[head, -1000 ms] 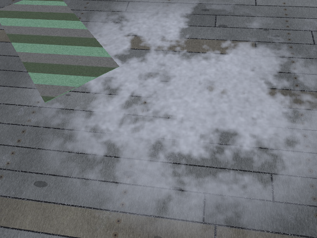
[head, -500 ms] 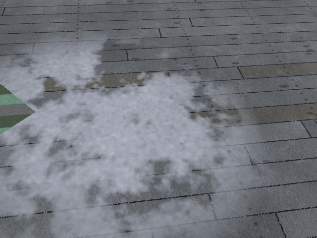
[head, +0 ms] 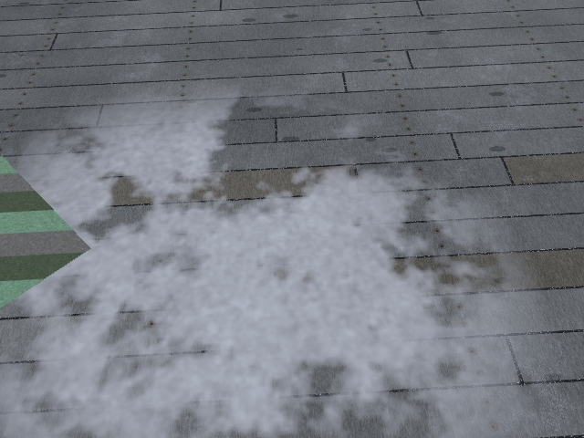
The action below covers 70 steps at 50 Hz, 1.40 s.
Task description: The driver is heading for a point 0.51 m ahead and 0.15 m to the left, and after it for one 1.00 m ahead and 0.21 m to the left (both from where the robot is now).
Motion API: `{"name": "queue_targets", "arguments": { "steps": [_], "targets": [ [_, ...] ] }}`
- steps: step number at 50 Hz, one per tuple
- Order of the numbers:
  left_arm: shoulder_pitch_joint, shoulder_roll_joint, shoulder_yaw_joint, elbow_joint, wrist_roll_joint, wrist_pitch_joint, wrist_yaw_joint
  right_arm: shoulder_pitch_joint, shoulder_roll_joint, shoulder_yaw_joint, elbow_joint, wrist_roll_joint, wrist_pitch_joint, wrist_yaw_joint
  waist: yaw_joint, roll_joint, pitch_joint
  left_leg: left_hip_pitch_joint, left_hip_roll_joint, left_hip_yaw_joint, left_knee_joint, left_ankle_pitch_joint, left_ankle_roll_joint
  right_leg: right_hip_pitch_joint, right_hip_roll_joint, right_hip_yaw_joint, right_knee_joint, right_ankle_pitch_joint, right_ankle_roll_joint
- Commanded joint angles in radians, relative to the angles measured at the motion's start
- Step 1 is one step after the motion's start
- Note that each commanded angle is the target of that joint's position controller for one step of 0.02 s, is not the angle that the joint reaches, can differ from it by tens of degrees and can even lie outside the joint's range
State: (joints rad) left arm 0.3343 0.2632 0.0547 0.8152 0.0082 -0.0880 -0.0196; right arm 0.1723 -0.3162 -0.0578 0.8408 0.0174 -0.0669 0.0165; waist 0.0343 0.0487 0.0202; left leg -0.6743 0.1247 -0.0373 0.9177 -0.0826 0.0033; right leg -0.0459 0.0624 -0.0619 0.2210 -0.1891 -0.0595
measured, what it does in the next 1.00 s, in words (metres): walks ahead, turning left: left foot, then right foot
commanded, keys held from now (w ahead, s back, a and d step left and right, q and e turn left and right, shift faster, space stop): w+q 0.08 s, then q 0.72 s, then w+q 0.10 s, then q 0.04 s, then e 0.06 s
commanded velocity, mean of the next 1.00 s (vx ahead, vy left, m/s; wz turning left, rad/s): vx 0.18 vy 0.00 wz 0.50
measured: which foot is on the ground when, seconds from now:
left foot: up 0.00-0.20, down 0.22-0.70, up 0.72-1.00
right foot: down 0.00-0.24, up 0.26-0.68, down 0.70-1.00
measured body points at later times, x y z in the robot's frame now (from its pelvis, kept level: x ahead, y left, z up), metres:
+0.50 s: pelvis +0.22 +0.05 -0.01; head +0.28 +0.08 +0.43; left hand +0.31 +0.36 -0.12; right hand +0.43 -0.20 -0.11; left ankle +0.28 +0.13 -0.75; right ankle +0.32 -0.12 -0.68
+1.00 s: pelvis +0.30 +0.03 +0.00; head +0.34 +0.04 +0.44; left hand +0.25 +0.33 -0.10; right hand +0.60 -0.11 -0.10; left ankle +0.24 +0.15 -0.70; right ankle +0.37 -0.09 -0.75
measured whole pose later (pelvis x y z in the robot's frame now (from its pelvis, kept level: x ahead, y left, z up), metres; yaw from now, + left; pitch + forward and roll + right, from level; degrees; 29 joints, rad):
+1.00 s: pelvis +0.30 +0.03 +0.00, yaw +33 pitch +2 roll +0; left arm 0.22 0.27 0.06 0.69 0.01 -0.01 0.04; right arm 0.17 -0.32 -0.08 0.64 0.01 0.06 0.00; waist 0.04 0.02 0.03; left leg -0.47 0.02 -0.02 0.87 -0.40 -0.07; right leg -0.22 -0.06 -0.05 0.42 -0.23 0.01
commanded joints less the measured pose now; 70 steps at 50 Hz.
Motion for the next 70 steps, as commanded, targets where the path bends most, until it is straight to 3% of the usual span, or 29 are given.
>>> {"name": "queue_targets", "arguments": {
  "steps": [1, 7, 9, 11, 12, 13, 14, 15, 16, 18, 23, 27, 32, 34, 35, 36, 37, 38, 40, 45, 50, 53, 54, 55, 56, 57, 60, 65, 70],
  "targets": [
    [-0.067, 0.155, 0.035, -0.061, 0.002, -0.025, 0.013, -0.053, -0.024, 0.005, -0.066, 0.001, -0.007, 0.011, -0.008, -0.104, 0.061, 0.018, -0.012, -0.004, -0.170, 0.174, -0.002, -0.089, -0.250, 0.057, -0.145, 0.221, -0.126],
    [-0.016, 0.180, 0.043, -0.012, -0.011, 0.006, 0.034, -0.184, -0.027, 0.010, -0.152, -0.010, -0.017, 0.047, 0.017, -0.086, 0.078, 0.041, -0.076, 0.047, -0.357, 0.171, 0.045, 0.082, -0.299, -0.044, -0.032, 0.505, -0.082],
    [-0.034, 0.208, 0.049, -0.024, -0.014, 0.029, 0.052, -0.117, -0.068, -0.009, -0.157, -0.014, -0.017, 0.061, -0.026, -0.134, -0.003, 0.138, -0.136, 0.099, -0.350, 0.075, 0.069, 0.141, -0.296, -0.063, 0.130, 0.819, -0.048],
    [-0.053, 0.210, 0.046, -0.046, -0.014, 0.050, 0.067, 0.113, -0.147, -0.053, -0.109, -0.012, -0.014, 0.049, -0.142, -0.118, -0.135, 0.442, -0.197, 0.106, -0.423, 0.137, 0.116, 0.058, -0.234, -0.096, 0.488, 0.855, 0.014],
    [-0.007, 0.165, 0.027, -0.074, 0.014, 0.043, 0.067, 0.200, -0.232, -0.074, -0.109, -0.016, -0.004, 0.026, -0.149, 0.045, -0.253, 0.734, -0.015, -0.134, -0.385, 0.496, 0.189, -0.178, -0.160, -0.103, 0.816, 0.410, 0.074],
    [0.141, 0.052, -0.012, -0.092, 0.024, 0.022, 0.041, 0.134, -0.283, -0.072, -0.156, -0.024, -0.001, 0.019, -0.032, 0.239, -0.441, 1.081, 0.274, -0.640, -0.394, 0.705, 0.453, -0.553, 0.044, 0.026, 1.224, -0.502, 0.142],
    [0.077, 0.172, 0.011, -0.077, 0.000, 0.003, 0.025, 0.143, -0.217, -0.062, -0.178, -0.021, 0.013, 0.019, -0.120, 0.057, -0.536, 1.043, 0.237, -0.618, -0.458, 0.577, 0.430, -0.572, -0.011, 0.205, 1.276, -0.465, 0.119],
    [-0.034, 0.187, 0.015, -0.119, -0.031, 0.001, 0.024, 0.081, -0.176, -0.052, -0.193, -0.016, 0.017, 0.016, -0.116, 0.021, -0.394, 0.922, 0.187, -0.478, -0.481, 0.480, 0.379, -0.611, -0.055, 0.192, 1.231, -0.401, 0.098],
    [-0.075, 0.174, 0.014, -0.125, -0.023, 0.007, 0.037, 0.030, -0.143, -0.044, -0.191, -0.004, 0.022, 0.013, -0.081, -0.076, -0.234, 0.738, 0.130, -0.381, -0.520, 0.417, 0.327, -0.628, -0.094, 0.162, 1.134, -0.339, 0.101],
    [-0.077, 0.184, 0.024, -0.134, -0.004, 0.040, 0.056, -0.017, -0.123, -0.038, -0.206, -0.015, 0.033, 0.001, -0.029, -0.035, -0.135, 0.491, 0.075, -0.325, -0.586, 0.333, 0.302, -0.523, -0.124, 0.157, 1.022, -0.272, 0.109],
    [-0.056, 0.133, 0.014, -0.143, 0.012, 0.065, 0.075, -0.033, -0.161, -0.057, -0.219, -0.018, 0.046, -0.019, -0.003, 0.013, -0.164, 0.369, 0.023, -0.266, -0.584, 0.395, 0.288, -0.456, -0.094, 0.139, 0.805, -0.178, 0.154],
    [-0.137, 0.128, 0.014, -0.172, 0.002, 0.073, 0.071, -0.045, -0.159, -0.058, -0.232, -0.005, 0.080, -0.043, -0.028, 0.049, -0.160, 0.357, -0.022, -0.311, -0.588, 0.036, 0.231, -0.446, -0.074, 0.160, 0.658, -0.068, 0.164],
    [-0.183, 0.137, 0.021, -0.195, -0.008, 0.046, 0.053, -0.021, -0.154, -0.059, -0.240, -0.007, 0.099, -0.044, -0.054, 0.106, -0.137, 0.424, -0.016, -0.423, -0.526, 0.023, 0.210, -0.385, -0.038, 0.171, 0.447, -0.113, 0.142],
    [-0.132, 0.140, 0.029, -0.182, -0.012, 0.032, 0.044, -0.040, -0.141, -0.054, -0.249, 0.005, 0.106, -0.044, -0.015, 0.111, -0.139, 0.442, -0.041, -0.446, -0.463, 0.093, 0.174, -0.276, -0.036, 0.156, 0.236, -0.021, 0.114],
    [-0.104, 0.169, 0.040, -0.174, -0.006, 0.028, 0.044, -0.030, -0.116, -0.046, -0.254, 0.009, 0.108, -0.047, -0.009, 0.084, -0.143, 0.395, -0.083, -0.422, -0.405, 0.010, 0.130, -0.173, -0.105, 0.187, 0.140, 0.084, 0.086],
    [-0.118, 0.241, 0.055, -0.192, 0.010, 0.036, 0.052, 0.033, -0.054, -0.030, -0.255, -0.006, 0.109, -0.044, -0.058, -0.128, -0.169, 0.288, -0.184, -0.278, -0.196, -0.319, 0.067, -0.063, -0.334, 0.369, 0.122, 0.254, 0.000],
    [-0.124, 0.272, 0.065, -0.180, 0.047, 0.048, 0.046, 0.012, -0.099, -0.045, -0.291, 0.000, 0.097, -0.041, -0.066, -0.377, -0.107, 0.077, -0.294, -0.117, -0.022, -0.567, 0.014, -0.071, -0.462, 0.587, 0.096, 0.440, -0.167],
    [-0.142, 0.216, 0.054, -0.203, 0.038, 0.048, 0.046, 0.043, -0.179, -0.070, -0.266, -0.014, 0.091, -0.039, -0.055, -0.275, -0.114, 0.053, -0.222, -0.131, 0.170, -0.547, -0.025, -0.065, -0.480, 0.560, 0.116, 0.471, -0.206],
    [-0.191, 0.154, 0.038, -0.217, 0.015, 0.054, 0.052, 0.064, -0.170, -0.080, -0.221, 0.002, 0.113, -0.044, -0.065, -0.161, -0.095, 0.046, -0.196, -0.104, 0.284, -0.438, -0.070, -0.067, -0.363, 0.360, 0.158, 0.436, -0.132],
    [-0.107, 0.172, 0.047, -0.191, -0.002, 0.072, 0.072, -0.073, -0.079, -0.046, -0.297, 0.012, 0.115, -0.018, 0.030, -0.244, -0.045, -0.031, -0.125, 0.009, 0.130, -0.281, -0.091, -0.015, -0.315, 0.271, 0.015, -0.147, -0.119],
    [-0.117, 0.207, 0.059, -0.169, -0.010, 0.067, 0.046, -0.083, -0.027, -0.022, -0.308, -0.012, 0.094, -0.007, 0.019, -0.234, -0.070, 0.246, -0.135, 0.058, -0.181, -0.333, -0.057, -0.091, -0.318, 0.172, 0.078, 0.219, -0.144],
    [-0.155, 0.144, 0.028, -0.152, -0.036, 0.061, 0.020, 0.036, -0.018, -0.024, -0.244, -0.018, 0.091, -0.006, -0.060, -0.207, -0.091, 0.543, -0.156, 0.069, -0.554, -0.042, -0.009, -0.185, -0.282, 0.153, 0.156, 0.243, -0.094],
    [-0.120, 0.107, 0.011, -0.136, -0.027, 0.051, 0.011, 0.055, -0.049, -0.029, -0.242, -0.024, 0.092, -0.014, -0.065, -0.167, -0.112, 0.697, -0.107, 0.005, -0.604, 0.074, 0.006, -0.258, -0.247, 0.136, 0.187, 0.181, -0.024],
    [-0.098, 0.057, -0.009, -0.147, 0.016, 0.043, 0.001, 0.107, -0.131, -0.042, -0.251, -0.037, 0.092, -0.029, -0.051, 0.001, -0.189, 0.854, 0.092, -0.190, -0.549, 0.397, 0.048, -0.356, -0.173, 0.079, 0.337, -0.095, 0.062],
    [-0.060, 0.027, -0.021, -0.153, 0.011, 0.044, 0.004, 0.024, -0.123, -0.030, -0.246, -0.057, 0.095, -0.033, 0.002, 0.176, -0.190, 0.709, 0.203, -0.250, -0.534, 0.338, 0.187, -0.352, -0.149, 0.066, 0.354, -0.334, 0.108],
    [-0.093, 0.100, -0.007, -0.147, 0.000, 0.055, 0.014, -0.044, -0.062, -0.019, -0.265, -0.054, 0.087, -0.027, -0.022, 0.118, -0.139, 0.625, 0.145, -0.209, -0.556, 0.175, 0.213, -0.311, -0.156, 0.075, 0.371, -0.306, 0.131],
    [-0.114, 0.150, 0.011, -0.143, 0.000, 0.077, 0.038, -0.085, -0.096, -0.029, -0.249, -0.040, 0.077, -0.033, -0.025, 0.148, -0.062, 0.579, 0.090, -0.136, -0.558, 0.089, 0.154, -0.333, -0.127, 0.055, 0.375, -0.140, 0.133],
    [-0.102, 0.145, 0.031, -0.165, -0.025, 0.110, 0.031, -0.032, -0.111, -0.045, -0.220, -0.026, 0.076, -0.054, -0.056, 0.104, -0.041, 0.588, 0.244, -0.177, -0.563, 0.331, 0.270, -0.484, -0.141, 0.080, 0.765, -0.400, 0.119],
    [-0.113, 0.105, 0.031, -0.186, -0.025, 0.135, 0.018, -0.143, -0.106, -0.054, -0.219, -0.018, 0.076, -0.046, -0.023, 0.062, -0.042, 0.536, 0.197, -0.021, -0.558, 0.339, 0.230, -0.396, -0.151, 0.047, 0.658, -0.266, 0.115]
  ]
}}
